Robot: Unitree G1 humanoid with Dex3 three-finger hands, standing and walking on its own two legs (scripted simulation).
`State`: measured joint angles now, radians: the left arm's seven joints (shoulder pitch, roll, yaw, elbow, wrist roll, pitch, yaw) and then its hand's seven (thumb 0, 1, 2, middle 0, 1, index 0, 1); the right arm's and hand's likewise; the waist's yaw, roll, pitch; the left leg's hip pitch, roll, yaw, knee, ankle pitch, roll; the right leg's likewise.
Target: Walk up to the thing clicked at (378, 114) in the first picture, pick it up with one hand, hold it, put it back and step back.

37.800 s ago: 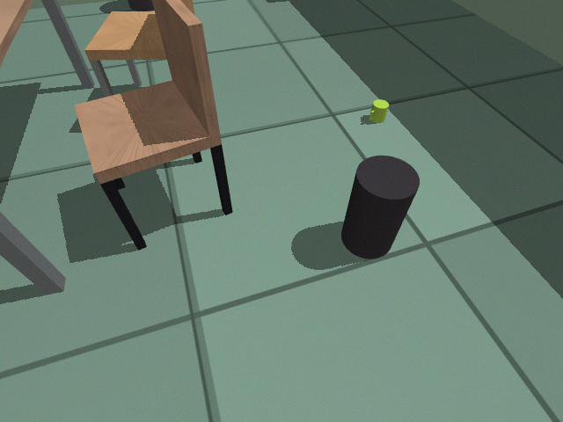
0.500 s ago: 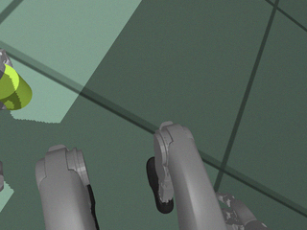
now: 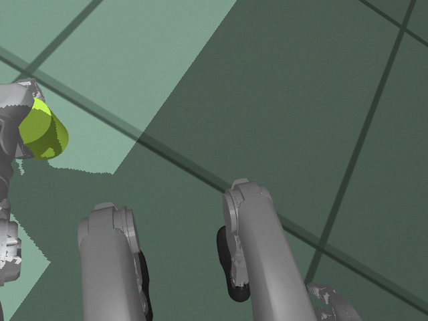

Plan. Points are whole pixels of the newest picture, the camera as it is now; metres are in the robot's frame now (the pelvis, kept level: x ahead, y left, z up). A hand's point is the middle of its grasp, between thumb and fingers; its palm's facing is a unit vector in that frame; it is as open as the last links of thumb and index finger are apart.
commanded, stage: lift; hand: left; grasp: from above
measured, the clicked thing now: (24, 128) +0.49 +0.30 -0.16
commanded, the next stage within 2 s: hold in 1.40 s
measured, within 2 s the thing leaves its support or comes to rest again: neither
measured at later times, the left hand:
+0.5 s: hand out of the picture +0.41 +0.28 +0.04, palm faces -0.42 -0.10 -0.90, open 12.1 cm
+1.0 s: hand out of the picture +0.35 +0.26 +0.21, palm faces -0.43 -0.11 -0.89, open 12.1 cm
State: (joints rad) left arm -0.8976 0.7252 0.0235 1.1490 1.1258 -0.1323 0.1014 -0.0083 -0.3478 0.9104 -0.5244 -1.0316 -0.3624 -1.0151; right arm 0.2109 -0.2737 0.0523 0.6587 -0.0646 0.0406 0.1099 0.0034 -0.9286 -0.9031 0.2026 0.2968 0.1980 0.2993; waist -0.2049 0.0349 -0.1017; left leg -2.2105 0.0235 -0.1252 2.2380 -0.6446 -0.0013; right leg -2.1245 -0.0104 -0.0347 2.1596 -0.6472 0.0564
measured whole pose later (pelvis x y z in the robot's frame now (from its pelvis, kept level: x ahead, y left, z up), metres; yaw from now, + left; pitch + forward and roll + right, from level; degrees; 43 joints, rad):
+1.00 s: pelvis +0.04 +0.00 +0.28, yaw +5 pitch +17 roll -2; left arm -0.33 0.45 -0.14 0.74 1.00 -0.02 0.09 -0.02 -0.33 0.90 -0.52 -1.02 -0.35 -1.01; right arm 0.22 -0.24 -0.03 0.70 0.04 0.00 -0.06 0.01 -0.91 -0.90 0.20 0.30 0.20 0.30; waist -0.07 0.04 -0.14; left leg -1.05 0.05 -0.03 1.24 -0.48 -0.01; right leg -1.02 -0.02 -0.02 1.20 -0.47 0.03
